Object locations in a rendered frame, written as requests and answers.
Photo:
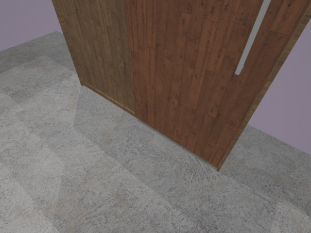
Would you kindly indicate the wardrobe door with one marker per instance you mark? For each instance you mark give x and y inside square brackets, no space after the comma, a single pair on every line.
[184,55]
[99,36]

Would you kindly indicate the handle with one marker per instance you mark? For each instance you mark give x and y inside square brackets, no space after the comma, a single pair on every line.
[252,36]

